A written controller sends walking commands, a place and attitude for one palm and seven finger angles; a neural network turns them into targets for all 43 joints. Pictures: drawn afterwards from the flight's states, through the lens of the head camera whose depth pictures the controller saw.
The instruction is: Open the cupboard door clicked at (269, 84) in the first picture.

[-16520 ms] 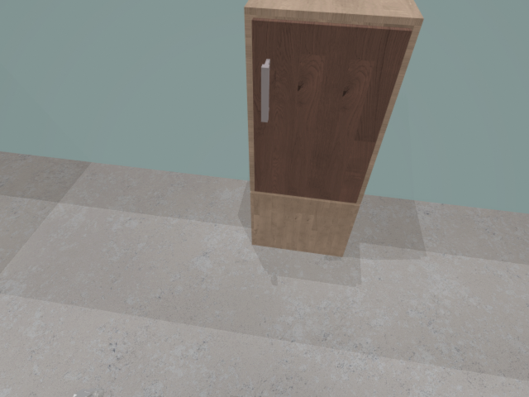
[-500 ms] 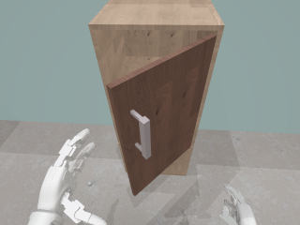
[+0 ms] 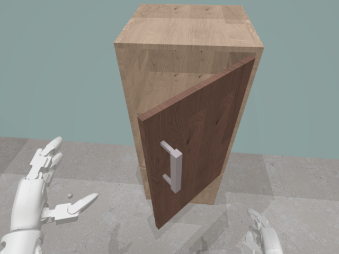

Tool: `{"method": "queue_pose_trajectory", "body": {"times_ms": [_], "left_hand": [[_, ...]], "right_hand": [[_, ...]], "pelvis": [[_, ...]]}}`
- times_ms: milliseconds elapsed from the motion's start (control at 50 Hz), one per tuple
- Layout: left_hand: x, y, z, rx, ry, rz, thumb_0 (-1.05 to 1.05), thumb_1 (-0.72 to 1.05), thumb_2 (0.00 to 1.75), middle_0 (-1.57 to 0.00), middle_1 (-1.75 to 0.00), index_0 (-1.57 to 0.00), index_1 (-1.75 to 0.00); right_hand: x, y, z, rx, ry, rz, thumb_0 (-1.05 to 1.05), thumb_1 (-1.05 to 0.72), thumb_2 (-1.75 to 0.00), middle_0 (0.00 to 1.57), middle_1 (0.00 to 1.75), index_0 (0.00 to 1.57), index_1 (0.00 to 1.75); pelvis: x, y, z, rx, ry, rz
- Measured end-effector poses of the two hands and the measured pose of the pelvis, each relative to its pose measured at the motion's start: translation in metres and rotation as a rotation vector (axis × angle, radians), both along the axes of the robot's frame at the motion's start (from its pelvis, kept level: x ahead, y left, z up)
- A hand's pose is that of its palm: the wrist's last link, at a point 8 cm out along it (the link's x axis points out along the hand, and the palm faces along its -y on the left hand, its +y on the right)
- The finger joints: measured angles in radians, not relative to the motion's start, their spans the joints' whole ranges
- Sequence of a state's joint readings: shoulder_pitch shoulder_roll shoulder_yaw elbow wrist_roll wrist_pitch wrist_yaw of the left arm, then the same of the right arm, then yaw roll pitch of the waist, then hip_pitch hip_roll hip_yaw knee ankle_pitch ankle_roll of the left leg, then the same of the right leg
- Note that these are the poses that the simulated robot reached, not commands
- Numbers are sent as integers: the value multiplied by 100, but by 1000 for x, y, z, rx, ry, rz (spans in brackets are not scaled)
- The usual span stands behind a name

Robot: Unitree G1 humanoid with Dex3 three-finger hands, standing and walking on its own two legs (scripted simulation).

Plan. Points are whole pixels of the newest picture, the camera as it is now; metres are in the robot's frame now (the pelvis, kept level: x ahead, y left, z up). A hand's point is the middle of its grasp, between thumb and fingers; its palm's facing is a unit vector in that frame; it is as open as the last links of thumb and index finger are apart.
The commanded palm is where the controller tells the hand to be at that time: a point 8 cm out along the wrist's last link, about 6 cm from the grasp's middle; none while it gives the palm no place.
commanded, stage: draw the hand back to the body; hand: left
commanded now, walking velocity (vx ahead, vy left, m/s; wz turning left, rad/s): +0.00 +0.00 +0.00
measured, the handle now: (170, 168) +0.31 +0.04 +0.04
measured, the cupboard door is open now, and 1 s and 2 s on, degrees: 46 46 46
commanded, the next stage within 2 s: step back with the hand held close in 0.66 s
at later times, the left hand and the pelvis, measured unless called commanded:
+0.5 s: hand (53, 176) +0.20 +0.24 +0.15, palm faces +0.44 -0.81 -0.38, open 7.6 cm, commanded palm +0.15 +0.28 +0.17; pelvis +0.01 -0.02 +0.01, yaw -1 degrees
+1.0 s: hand (55, 178) +0.20 +0.24 +0.16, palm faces +0.36 -0.80 -0.48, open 7.4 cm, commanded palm +0.14 +0.28 +0.18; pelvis -0.01 -0.02 +0.01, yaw -1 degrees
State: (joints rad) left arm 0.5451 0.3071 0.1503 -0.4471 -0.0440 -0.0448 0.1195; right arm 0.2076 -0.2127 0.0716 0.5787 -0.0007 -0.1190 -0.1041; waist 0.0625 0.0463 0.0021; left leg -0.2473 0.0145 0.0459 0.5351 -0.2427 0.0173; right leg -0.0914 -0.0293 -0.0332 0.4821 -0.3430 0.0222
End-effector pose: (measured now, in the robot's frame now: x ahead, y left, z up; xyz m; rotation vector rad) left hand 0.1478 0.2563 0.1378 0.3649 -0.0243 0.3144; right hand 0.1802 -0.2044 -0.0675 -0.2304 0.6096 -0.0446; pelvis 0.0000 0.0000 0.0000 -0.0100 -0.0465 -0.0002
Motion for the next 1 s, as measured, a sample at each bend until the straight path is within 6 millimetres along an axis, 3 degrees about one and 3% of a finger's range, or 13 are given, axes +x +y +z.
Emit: {"method": "queue_pose_trajectory", "body": {"times_ms": [320, 440, 580, 800, 900, 1000], "left_hand": [[11, 32, 40, 112, -102, 121, 0, 67, 80, -20, -30, -20, -30], [11, 27, 37, 91, -94, 136, 1, 81, 87, -20, -30, -20, -30], [11, 14, 31, 77, -76, 111, 1, 88, 89, -21, -30, -21, -30], [9, 10, 34, 84, -82, 117, 1, 89, 90, -21, -30, -21, -30], [11, 13, 44, 151, -97, 86, 1, 89, 90, -21, -30, -21, -30], [11, 16, 40, 179, -50, 34, 1, 89, 90, -21, -30, -21, -30]], "right_hand": [[6, -23, -1, -11, 50, -35, 1, -91, -90, 20, 30, 21, 30], [5, -34, -3, -13, 65, -48, 1, -91, -90, 20, 30, 21, 30], [4, -44, -2, -19, 63, -61, 1, -91, -90, 20, 30, 21, 30], [5, -49, -2, -10, 57, -63, 1, -91, -90, 20, 30, 21, 30], [2, -51, -2, -14, 82, -77, 1, -91, -90, 20, 30, 21, 30], [-9, -53, 0, -23, 102, -130, 1, -91, -90, 20, 30, 21, 30]], "pelvis": [[10, -9, 7, 9, -19, -12], [11, -15, 7, 11, -21, -11], [10, -23, 8, 10, -25, -11], [9, -29, 8, 10, -30, -10], [4, -28, 7, -5, 4, -7], [-5, -19, 7, -6, 27, -24]]}}
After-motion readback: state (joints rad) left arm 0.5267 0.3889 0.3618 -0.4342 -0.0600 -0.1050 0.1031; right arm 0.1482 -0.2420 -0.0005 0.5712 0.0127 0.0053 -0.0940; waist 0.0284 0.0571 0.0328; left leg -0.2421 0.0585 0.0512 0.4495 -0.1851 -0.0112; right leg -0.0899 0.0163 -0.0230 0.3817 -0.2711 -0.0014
